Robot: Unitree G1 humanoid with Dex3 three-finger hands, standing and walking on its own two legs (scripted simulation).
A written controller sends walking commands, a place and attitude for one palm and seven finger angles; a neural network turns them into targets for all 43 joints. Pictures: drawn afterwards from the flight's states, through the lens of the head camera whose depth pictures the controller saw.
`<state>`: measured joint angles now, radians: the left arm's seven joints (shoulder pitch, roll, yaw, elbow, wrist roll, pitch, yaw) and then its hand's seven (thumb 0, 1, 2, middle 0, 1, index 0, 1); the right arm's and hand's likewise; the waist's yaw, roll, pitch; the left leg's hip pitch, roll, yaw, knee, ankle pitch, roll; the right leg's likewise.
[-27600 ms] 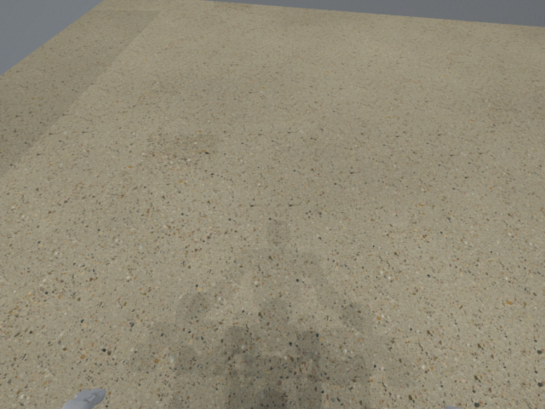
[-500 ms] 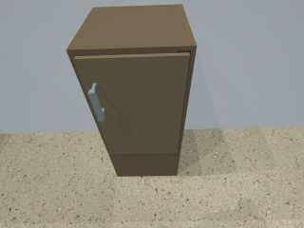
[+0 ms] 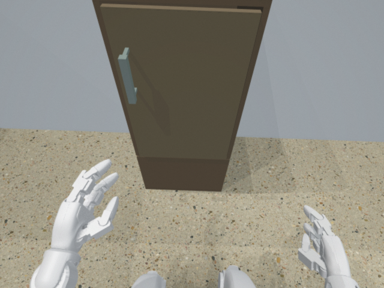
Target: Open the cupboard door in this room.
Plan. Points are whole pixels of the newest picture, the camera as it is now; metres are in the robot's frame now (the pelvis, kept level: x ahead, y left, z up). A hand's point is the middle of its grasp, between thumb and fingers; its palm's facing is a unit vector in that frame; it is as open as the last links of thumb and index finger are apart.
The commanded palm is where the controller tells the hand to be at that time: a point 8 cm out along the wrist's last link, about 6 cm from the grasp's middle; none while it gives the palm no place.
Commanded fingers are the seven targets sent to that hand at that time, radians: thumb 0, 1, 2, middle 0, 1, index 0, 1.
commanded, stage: raise the hand with hooked fingers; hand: left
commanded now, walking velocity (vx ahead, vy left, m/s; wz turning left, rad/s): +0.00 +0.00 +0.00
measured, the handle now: (129, 76) +0.62 +0.22 +0.08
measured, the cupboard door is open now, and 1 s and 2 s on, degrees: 0 0 0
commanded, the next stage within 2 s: move the hooked fingers beside the handle in 1.74 s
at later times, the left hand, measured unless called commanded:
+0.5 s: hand (77, 206) +0.26 +0.24 +0.05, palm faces +0.02 -1.00 -0.06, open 11.2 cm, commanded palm +0.23 +0.29 +0.05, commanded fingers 0.00 -0.13 0.46 -0.27 -0.96 -0.27 -0.96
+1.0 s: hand (63, 177) +0.30 +0.27 +0.07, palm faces +0.05 -1.00 -0.08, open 13.8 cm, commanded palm +0.27 +0.32 +0.08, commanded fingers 0.00 -0.50 0.30 -0.30 -1.20 -0.30 -1.20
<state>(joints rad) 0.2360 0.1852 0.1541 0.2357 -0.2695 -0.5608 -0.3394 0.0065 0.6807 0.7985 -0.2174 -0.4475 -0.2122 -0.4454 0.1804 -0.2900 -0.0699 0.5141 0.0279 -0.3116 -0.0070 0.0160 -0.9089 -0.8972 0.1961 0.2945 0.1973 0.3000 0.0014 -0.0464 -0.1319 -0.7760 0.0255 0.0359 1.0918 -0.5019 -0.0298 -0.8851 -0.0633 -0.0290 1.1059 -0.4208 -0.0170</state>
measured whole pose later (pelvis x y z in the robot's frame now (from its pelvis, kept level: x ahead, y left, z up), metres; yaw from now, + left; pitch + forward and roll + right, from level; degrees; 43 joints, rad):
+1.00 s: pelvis +0.04 +0.02 +0.02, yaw +1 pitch +13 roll -2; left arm 0.12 0.36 0.36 0.22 -0.33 -0.29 -0.41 -0.01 -0.44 0.32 -0.30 -1.17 -0.29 -1.16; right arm 0.24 -0.26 0.04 0.52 0.03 -0.21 -0.06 0.02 -0.91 -0.90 0.20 0.30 0.20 0.30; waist 0.00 0.01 -0.11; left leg -0.73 0.04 -0.03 1.04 -0.54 -0.01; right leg -0.78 -0.05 -0.09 0.98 -0.42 0.00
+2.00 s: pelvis +0.03 +0.01 +0.03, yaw +1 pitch +12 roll -1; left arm -0.13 0.40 0.43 0.52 -0.33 -0.33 -0.50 -0.01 -0.50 0.30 -0.30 -1.20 -0.30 -1.20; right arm 0.27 -0.28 0.04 0.56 0.03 -0.19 -0.07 0.02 -0.90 -0.90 0.20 0.30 0.20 0.30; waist -0.01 0.01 -0.09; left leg -0.69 0.03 -0.02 0.97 -0.49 -0.01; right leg -0.74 -0.05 -0.08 0.92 -0.38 0.00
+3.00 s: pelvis +0.02 +0.02 +0.01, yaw -1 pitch +20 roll -2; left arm -0.76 0.62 0.51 1.11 -0.15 -0.38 -0.45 -0.01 -0.50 0.30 -0.30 -1.20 -0.30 -1.20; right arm 0.35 -0.28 0.04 0.59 0.01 0.01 -0.04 0.01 -0.91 -0.90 0.20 0.29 0.20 0.30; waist -0.13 -0.01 -0.09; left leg -0.90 0.06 0.00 1.06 -0.51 -0.01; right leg -0.96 -0.02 -0.06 0.97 -0.37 0.00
